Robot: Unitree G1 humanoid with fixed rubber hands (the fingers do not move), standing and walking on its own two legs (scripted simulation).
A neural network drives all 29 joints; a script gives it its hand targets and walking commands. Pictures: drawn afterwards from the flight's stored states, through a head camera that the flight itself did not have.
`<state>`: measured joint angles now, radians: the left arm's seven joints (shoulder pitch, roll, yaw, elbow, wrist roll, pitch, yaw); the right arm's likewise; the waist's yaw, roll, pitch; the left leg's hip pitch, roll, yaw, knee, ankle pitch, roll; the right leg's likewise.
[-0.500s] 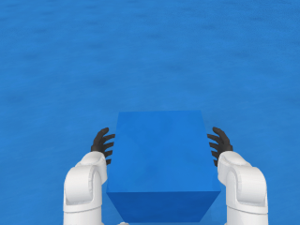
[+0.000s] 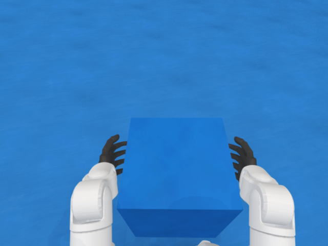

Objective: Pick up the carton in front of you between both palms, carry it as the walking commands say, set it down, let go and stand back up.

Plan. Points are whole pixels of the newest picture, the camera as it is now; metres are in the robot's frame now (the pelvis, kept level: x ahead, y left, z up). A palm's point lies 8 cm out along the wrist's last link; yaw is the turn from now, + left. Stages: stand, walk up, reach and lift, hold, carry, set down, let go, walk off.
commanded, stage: carry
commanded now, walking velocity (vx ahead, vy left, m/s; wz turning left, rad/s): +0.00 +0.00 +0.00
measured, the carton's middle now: (175, 181) +0.27 +0.00 +0.00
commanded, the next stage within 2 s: hold in 1.74 s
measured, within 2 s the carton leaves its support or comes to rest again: neither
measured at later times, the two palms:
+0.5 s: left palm (120, 126) +0.39 +0.14 +0.06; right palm (234, 125) +0.40 -0.16 +0.06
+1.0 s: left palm (114, 144) +0.36 +0.16 +0.02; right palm (225, 143) +0.37 -0.14 +0.02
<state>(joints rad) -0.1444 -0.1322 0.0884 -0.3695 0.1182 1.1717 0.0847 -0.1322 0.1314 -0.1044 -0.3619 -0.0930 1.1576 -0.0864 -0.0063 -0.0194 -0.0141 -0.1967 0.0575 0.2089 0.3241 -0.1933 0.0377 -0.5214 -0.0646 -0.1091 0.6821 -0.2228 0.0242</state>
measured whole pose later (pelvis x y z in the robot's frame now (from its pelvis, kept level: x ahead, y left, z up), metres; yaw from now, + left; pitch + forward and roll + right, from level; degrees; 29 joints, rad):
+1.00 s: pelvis +0.09 +0.00 -0.02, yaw +3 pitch +1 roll +0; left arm -0.17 -0.13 0.15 0.11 0.23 0.81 0.01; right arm -0.16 0.13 -0.14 0.11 -0.23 0.82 -0.02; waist 0.00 0.01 -0.12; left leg -0.14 0.04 0.13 0.52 -0.41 0.00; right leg -0.36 -0.08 -0.20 0.53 -0.18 -0.02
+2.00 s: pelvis +0.06 -0.01 -0.01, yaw +10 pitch -7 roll +0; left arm -0.22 -0.14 0.20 0.23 0.23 0.65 0.00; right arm -0.21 0.14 -0.16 0.17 -0.26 0.71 -0.03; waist 0.00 0.05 0.09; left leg -0.02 -0.01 0.00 0.43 -0.30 0.02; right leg -0.17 -0.03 -0.03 0.38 -0.09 0.02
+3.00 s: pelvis +0.01 -0.03 -0.21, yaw +16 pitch +44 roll +3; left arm -0.88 -0.09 0.47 0.66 0.21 0.24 0.04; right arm -0.85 0.04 -0.45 0.59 -0.28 0.29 -0.01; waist -0.03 0.07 -0.20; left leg -1.70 -0.08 -0.02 1.51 -0.58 -0.02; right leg -1.84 -0.02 0.05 1.41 -0.34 0.02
